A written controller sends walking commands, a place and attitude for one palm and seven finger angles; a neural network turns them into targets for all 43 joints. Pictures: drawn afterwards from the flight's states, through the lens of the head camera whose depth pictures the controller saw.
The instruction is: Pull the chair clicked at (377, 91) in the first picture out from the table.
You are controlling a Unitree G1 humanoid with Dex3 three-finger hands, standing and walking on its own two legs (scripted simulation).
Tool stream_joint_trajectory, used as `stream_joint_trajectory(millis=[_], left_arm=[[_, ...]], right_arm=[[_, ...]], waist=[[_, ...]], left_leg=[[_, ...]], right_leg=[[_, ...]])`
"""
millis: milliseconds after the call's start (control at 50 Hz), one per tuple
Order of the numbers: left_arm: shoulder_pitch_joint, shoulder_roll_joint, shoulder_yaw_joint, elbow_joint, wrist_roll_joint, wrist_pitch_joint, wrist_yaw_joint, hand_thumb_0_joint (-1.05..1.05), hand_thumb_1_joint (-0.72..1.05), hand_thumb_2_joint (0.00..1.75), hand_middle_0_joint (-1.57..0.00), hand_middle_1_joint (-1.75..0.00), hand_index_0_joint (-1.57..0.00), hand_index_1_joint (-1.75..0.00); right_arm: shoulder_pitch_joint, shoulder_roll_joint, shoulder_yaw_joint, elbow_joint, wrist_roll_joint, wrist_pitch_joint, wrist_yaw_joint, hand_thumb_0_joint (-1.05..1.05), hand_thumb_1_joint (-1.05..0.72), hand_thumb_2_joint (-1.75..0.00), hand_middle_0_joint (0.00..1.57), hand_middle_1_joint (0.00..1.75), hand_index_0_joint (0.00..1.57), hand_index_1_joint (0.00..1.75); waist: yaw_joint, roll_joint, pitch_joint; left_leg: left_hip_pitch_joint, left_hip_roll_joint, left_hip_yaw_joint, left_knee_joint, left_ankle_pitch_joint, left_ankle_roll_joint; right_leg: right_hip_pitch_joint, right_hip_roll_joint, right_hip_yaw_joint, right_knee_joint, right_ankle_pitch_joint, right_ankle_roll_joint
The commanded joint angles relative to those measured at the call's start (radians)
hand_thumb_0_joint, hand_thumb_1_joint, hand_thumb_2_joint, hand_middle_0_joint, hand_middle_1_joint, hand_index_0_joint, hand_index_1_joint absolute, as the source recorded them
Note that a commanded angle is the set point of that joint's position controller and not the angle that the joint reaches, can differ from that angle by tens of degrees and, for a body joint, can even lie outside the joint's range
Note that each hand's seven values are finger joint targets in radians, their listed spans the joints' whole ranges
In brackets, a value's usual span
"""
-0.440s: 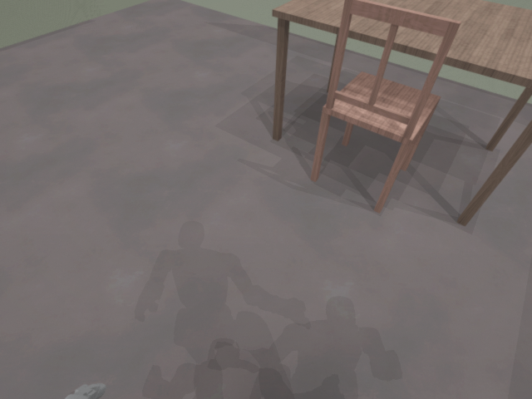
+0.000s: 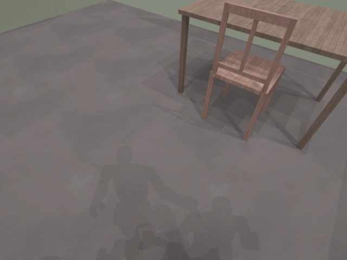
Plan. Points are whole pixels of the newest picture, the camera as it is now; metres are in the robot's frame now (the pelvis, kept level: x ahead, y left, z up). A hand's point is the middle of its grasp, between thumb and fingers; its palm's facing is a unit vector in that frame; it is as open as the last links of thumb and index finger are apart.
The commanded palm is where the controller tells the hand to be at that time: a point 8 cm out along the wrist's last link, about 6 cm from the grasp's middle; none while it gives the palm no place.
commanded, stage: stand and wait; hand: left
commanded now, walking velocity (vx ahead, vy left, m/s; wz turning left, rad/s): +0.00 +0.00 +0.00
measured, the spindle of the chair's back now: (248, 47) +1.24 -0.36 -0.08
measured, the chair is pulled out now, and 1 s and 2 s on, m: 0.00 0.00 0.00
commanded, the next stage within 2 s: look at it before walking up in 0.38 s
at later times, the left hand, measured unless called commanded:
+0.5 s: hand out of the picture +0.07 +0.24 -0.15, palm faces -0.04 -0.94 -0.33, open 7.4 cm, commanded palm none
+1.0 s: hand out of the picture +0.07 +0.23 -0.15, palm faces -0.04 -0.94 -0.33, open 7.4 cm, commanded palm none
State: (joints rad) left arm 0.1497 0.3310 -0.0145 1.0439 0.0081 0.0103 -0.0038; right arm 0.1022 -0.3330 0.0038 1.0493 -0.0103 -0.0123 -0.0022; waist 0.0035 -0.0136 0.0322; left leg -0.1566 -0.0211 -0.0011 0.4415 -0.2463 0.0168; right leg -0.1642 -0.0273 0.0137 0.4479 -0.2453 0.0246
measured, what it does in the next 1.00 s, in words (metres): stands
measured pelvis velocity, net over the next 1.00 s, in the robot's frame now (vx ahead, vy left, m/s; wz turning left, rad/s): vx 0.00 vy -0.01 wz -0.01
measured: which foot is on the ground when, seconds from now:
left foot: down 0.00-1.00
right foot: down 0.00-1.00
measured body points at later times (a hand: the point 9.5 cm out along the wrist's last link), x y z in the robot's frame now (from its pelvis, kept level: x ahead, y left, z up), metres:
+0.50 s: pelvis -0.01 -0.01 +0.00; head -0.01 -0.01 +0.45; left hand +0.07 +0.29 -0.13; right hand +0.07 -0.31 -0.13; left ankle +0.00 +0.11 -0.74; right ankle +0.00 -0.14 -0.74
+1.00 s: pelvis +0.00 -0.01 +0.00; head +0.00 -0.01 +0.45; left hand +0.07 +0.28 -0.13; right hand +0.08 -0.31 -0.13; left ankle +0.00 +0.11 -0.74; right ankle +0.00 -0.14 -0.74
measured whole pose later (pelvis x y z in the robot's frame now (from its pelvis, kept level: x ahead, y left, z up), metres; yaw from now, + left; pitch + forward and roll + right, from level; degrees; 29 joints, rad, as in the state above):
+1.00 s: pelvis +0.00 -0.01 +0.00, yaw +0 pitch -2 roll +0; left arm 0.14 0.34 -0.01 1.09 0.01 0.00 0.00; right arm 0.11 -0.34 0.01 1.11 0.00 -0.01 0.00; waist 0.00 0.00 0.04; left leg -0.13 0.00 0.00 0.37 -0.20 0.00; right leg -0.15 -0.01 0.01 0.39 -0.21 0.01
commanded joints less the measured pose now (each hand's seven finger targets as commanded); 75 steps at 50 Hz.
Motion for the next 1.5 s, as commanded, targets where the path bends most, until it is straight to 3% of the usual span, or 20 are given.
stream_joint_trajectory(millis=[0, 380, 1080, 1100, 1120, 1140, 1180, 1220, 1260, 1300, 1320, 1340, 1360, 1380, 1400, 1420, 1440, 1480], left_arm=[[-0.054, 0.209, 0.05, -0.062, 0.002, -0.032, 0.017, 0.0, 0.9, 0.9, -0.2, -0.3, -0.2, -0.3], [-0.057, 0.217, 0.046, -0.025, 0.001, -0.035, 0.016, 0.0, 0.9, 0.9, -0.2, -0.3, -0.2, -0.3], [-0.047, 0.215, 0.046, -0.016, 0.002, -0.038, 0.016, 0.0, 0.9, 0.9, -0.2, -0.3, -0.2, -0.3], [-0.006, 0.136, 0.03, 0.004, 0.0, -0.03, 0.019, 0.0, 0.9, 0.9, -0.2, -0.3, -0.2, -0.3], [0.028, 0.091, 0.019, 0.019, 0.002, -0.018, 0.02, 0.0, 0.9, 0.9, -0.2, -0.3, -0.2, -0.3], [0.054, 0.091, 0.02, 0.022, 0.007, -0.012, 0.017, 0.0, 0.9, 0.9, -0.2, -0.3, -0.2, -0.3], [0.082, 0.104, 0.032, 0.017, 0.013, -0.005, 0.006, 0.0, 0.9, 0.9, -0.2, -0.3, -0.2, -0.3], [0.123, 0.115, 0.045, 0.009, 0.014, -0.007, 0.002, 0.0, 0.9, 0.9, -0.2, -0.3, -0.2, -0.3], [0.176, 0.128, 0.061, 0.005, 0.011, -0.018, 0.004, 0.0, 0.9, 0.9, -0.2, -0.3, -0.2, -0.3], [0.182, 0.119, 0.072, -0.002, 0.01, -0.031, 0.008, 0.0, 0.9, 0.9, -0.2, -0.3, -0.2, -0.3], [0.169, 0.107, 0.074, -0.008, 0.011, -0.035, 0.009, 0.0, 0.9, 0.9, -0.2, -0.3, -0.2, -0.3], [0.147, 0.084, 0.072, -0.015, 0.01, -0.033, 0.006, 0.0, 0.9, 0.9, -0.2, -0.3, -0.2, -0.3], [0.128, 0.037, 0.068, -0.026, 0.01, -0.031, 0.003, 0.0, 0.9, 0.9, -0.2, -0.3, -0.2, -0.3], [0.075, -0.021, 0.056, -0.059, 0.009, -0.033, -0.001, 0.0, 0.9, 0.9, -0.2, -0.3, -0.2, -0.3], [-0.008, -0.022, 0.053, -0.103, 0.016, -0.046, 0.006, 0.0, 0.9, 0.9, -0.2, -0.3, -0.2, -0.3], [-0.021, -0.023, 0.06, -0.102, 0.015, -0.055, 0.003, 0.0, 0.9, 0.9, -0.2, -0.3, -0.2, -0.3], [-0.017, -0.024, 0.059, -0.092, 0.014, -0.061, -0.005, 0.0, 0.9, 0.9, -0.2, -0.3, -0.2, -0.3], [0.026, -0.064, 0.061, -0.072, 0.015, -0.055, -0.014, 0.0, 0.9, 0.9, -0.2, -0.3, -0.2, -0.3]], right_arm=[[-0.06, -0.207, -0.045, -0.054, 0.001, -0.023, -0.01, 0.0, -0.9, -0.9, 0.2, 0.3, 0.2, 0.3], [-0.032, -0.215, -0.04, -0.002, 0.003, -0.02, -0.007, 0.0, -0.9, -0.9, 0.2, 0.3, 0.2, 0.3], [-0.045, -0.214, -0.038, 0.007, 0.005, -0.022, -0.009, 0.0, -0.9, -0.9, 0.2, 0.3, 0.2, 0.3], [-0.014, -0.134, -0.019, 0.024, 0.001, -0.014, -0.006, 0.0, -0.9, -0.9, 0.2, 0.3, 0.2, 0.3], [0.025, -0.083, -0.007, 0.036, -0.003, -0.003, -0.003, 0.0, -0.9, -0.9, 0.2, 0.3, 0.2, 0.3], [0.048, -0.08, -0.008, 0.039, -0.006, 0.003, 0.0, 0.0, -0.9, -0.9, 0.2, 0.3, 0.2, 0.3], [0.057, -0.077, -0.014, 0.029, -0.013, 0.01, 0.003, 0.0, -0.9, -0.9, 0.2, 0.3, 0.2, 0.3], [0.077, -0.061, -0.017, 0.013, -0.015, 0.007, 0.004, 0.0, -0.9, -0.9, 0.2, 0.3, 0.2, 0.3], [0.098, -0.036, -0.021, -0.006, -0.013, -0.002, 0.004, 0.0, -0.9, -0.9, 0.2, 0.3, 0.2, 0.3], [0.124, -0.017, -0.026, -0.016, -0.01, -0.015, 0.005, 0.0, -0.9, -0.9, 0.2, 0.3, 0.2, 0.3], [0.159, -0.005, -0.028, -0.009, -0.008, -0.022, 0.006, 0.0, -0.9, -0.9, 0.2, 0.3, 0.2, 0.3], [0.214, -0.002, -0.032, 0.008, -0.007, -0.027, 0.006, 0.0, -0.9, -0.9, 0.2, 0.3, 0.2, 0.3], [0.307, -0.023, -0.04, 0.036, -0.01, -0.033, 0.004, 0.0, -0.9, -0.9, 0.2, 0.3, 0.2, 0.3], [0.444, -0.092, -0.063, 0.078, -0.019, -0.042, -0.002, 0.0, -0.9, -0.9, 0.2, 0.3, 0.2, 0.3], [0.518, -0.078, -0.061, 0.098, -0.018, -0.045, -0.019, 0.0, -0.9, -0.9, 0.2, 0.3, 0.2, 0.3], [0.505, -0.039, -0.05, 0.098, -0.012, -0.048, -0.027, 0.0, -0.9, -0.9, 0.2, 0.3, 0.2, 0.3], [0.484, -0.011, -0.045, 0.085, -0.007, -0.057, -0.028, 0.0, -0.9, -0.9, 0.2, 0.3, 0.2, 0.3], [0.443, 0.018, -0.043, 0.076, -0.008, -0.073, -0.035, 0.0, -0.9, -0.9, 0.2, 0.3, 0.2, 0.3]], waist=[[-0.003, 0.006, -0.064], [-0.005, -0.006, -0.047], [-0.001, 0.008, -0.066], [-0.001, 0.004, -0.09], [-0.001, -0.003, -0.074], [0.003, -0.01, -0.05], [0.011, -0.036, 0.059], [0.019, -0.087, 0.092], [0.022, -0.142, 0.074], [0.008, -0.14, 0.074], [-0.011, -0.114, 0.076], [-0.039, -0.056, 0.082], [-0.073, 0.095, 0.092], [-0.121, 0.325, 0.091], [-0.134, 0.279, 0.152], [-0.111, 0.139, 0.172], [-0.093, 0.07, 0.149], [-0.056, 0.094, 0.089]], left_leg=[[-0.006, 0.126, -0.105, -0.092, 0.148, 0.025], [-0.004, 0.131, -0.109, -0.121, 0.112, 0.016], [0.047, 0.142, -0.1, -0.133, 0.184, 0.01], [0.054, 0.137, -0.087, -0.122, 0.153, 0.0], [0.034, 0.127, -0.077, -0.114, 0.044, -0.008], [0.0, 0.116, -0.079, -0.103, -0.074, -0.003], [-0.124, 0.086, -0.075, -0.08, -0.272, 0.002], [-0.201, 0.054, -0.043, 0.012, -0.273, 0.003], [-0.244, 0.04, 0.017, 0.153, -0.196, 0.0], [-0.227, 0.062, 0.035, 0.169, -0.164, 0.001], [-0.162, 0.069, 0.045, 0.114, -0.15, 0.003], [-0.044, 0.073, 0.038, 0.046, -0.137, 0.013], [0.068, 0.134, -0.092, -0.066, -0.167, 0.044], [0.177, 0.323, -0.391, -0.222, -0.186, 0.127], [0.229, 0.397, -0.519, -0.267, -0.012, 0.185], [0.238, 0.412, -0.479, -0.232, 0.139, 0.221], [0.238, 0.399, -0.42, -0.213, 0.253, 0.225], [0.238, 0.335, -0.276, -0.212, 0.331, 0.2]], right_leg=[[0.013, -0.089, 0.081, -0.082, 0.127, -0.053], [0.001, -0.092, 0.1, -0.119, 0.079, -0.055], [0.025, -0.093, 0.095, -0.132, 0.167, -0.053], [0.037, -0.095, 0.087, -0.13, 0.126, -0.041], [0.025, -0.087, 0.083, -0.125, -0.012, -0.034], [0.006, -0.082, 0.094, -0.13, -0.143, -0.038], [-0.047, -0.088, 0.139, -0.162, -0.344, -0.058], [-0.038, -0.123, 0.195, -0.183, -0.413, -0.094], [0.007, -0.201, 0.275, -0.229, -0.435, -0.145], [-0.002, -0.241, 0.275, -0.211, -0.343, -0.177], [-0.046, -0.227, 0.226, -0.172, -0.295, -0.171], [-0.136, -0.174, 0.143, -0.1, -0.265, -0.146], [-0.249, -0.079, 0.042, 0.073, -0.244, -0.103], [-0.428, 0.037, -0.124, 0.407, -0.247, -0.045], [-0.585, 0.023, -0.057, 0.571, -0.312, -0.044], [-0.628, -0.033, -0.016, 0.65, -0.255, -0.052], [-0.623, -0.061, -0.01, 0.672, -0.213, -0.047], [-0.572, -0.082, -0.028, 0.664, -0.15, -0.029]])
